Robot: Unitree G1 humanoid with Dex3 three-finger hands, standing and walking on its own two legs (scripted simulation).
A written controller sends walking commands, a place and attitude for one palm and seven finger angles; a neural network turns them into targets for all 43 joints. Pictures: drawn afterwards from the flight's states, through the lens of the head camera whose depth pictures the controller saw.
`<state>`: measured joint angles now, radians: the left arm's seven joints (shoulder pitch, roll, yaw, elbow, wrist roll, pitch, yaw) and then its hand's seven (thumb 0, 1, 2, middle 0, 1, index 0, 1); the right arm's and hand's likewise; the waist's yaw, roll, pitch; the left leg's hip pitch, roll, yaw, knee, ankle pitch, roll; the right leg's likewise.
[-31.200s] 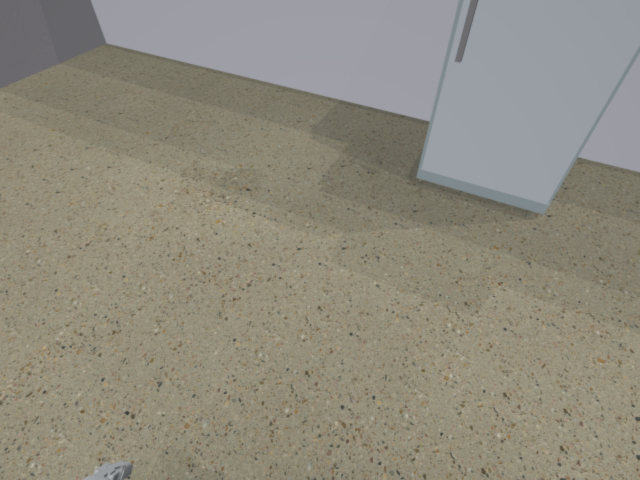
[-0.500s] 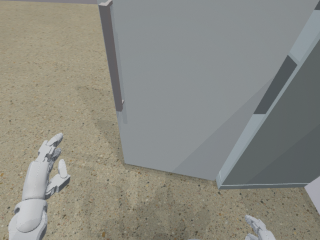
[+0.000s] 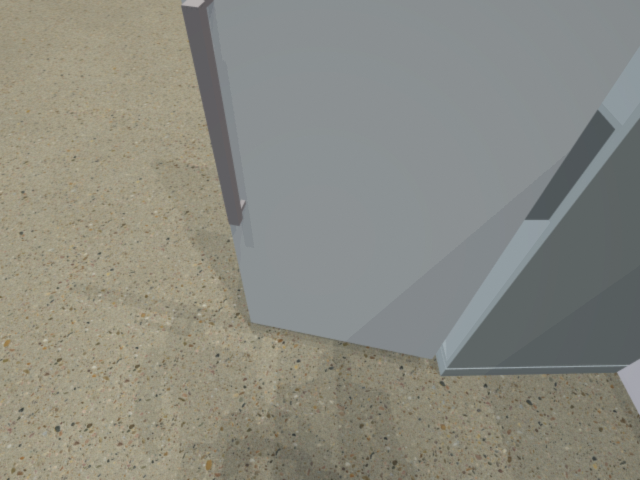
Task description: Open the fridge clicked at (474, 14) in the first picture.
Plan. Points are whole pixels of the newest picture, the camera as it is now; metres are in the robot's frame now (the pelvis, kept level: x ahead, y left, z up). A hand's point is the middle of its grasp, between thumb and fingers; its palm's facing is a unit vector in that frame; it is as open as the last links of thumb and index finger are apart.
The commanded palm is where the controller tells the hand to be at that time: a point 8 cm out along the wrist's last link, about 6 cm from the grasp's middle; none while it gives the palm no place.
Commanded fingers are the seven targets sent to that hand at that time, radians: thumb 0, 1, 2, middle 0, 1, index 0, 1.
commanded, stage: let the arm hang, fingers relaxed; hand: left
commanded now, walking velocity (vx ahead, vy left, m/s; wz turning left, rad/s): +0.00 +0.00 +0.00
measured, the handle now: (224, 131) +0.62 +0.20 +0.08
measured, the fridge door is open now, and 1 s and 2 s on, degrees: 77 77 77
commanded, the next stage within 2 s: look to check the result in 0.50 s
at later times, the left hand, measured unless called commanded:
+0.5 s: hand out of the picture +0.03 +0.18 -0.17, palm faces -0.01 -0.98 -0.18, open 7.3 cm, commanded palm none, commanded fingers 0.00 0.90 0.90 -0.20 -0.30 -0.20 -0.30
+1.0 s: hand out of the picture +0.02 +0.17 -0.17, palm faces +0.00 -0.98 -0.18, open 7.3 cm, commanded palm none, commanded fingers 0.00 0.90 0.90 -0.20 -0.30 -0.20 -0.30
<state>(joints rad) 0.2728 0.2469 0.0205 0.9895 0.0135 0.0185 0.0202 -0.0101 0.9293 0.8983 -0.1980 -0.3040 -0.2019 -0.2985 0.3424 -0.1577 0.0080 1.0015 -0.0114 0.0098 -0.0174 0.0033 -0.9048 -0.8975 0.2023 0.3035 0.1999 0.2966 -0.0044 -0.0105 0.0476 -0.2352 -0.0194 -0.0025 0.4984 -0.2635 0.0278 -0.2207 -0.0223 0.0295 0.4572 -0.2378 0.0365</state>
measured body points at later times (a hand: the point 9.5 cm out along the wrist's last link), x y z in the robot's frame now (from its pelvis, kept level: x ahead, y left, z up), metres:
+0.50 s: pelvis +0.01 +0.00 +0.00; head +0.02 +0.01 +0.45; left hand +0.03 +0.23 -0.16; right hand +0.01 -0.22 -0.15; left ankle +0.00 +0.10 -0.74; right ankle +0.00 -0.15 -0.74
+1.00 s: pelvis +0.02 +0.00 +0.00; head +0.03 +0.00 +0.45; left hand +0.03 +0.22 -0.16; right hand +0.00 -0.22 -0.16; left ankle +0.00 +0.10 -0.74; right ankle +0.00 -0.15 -0.74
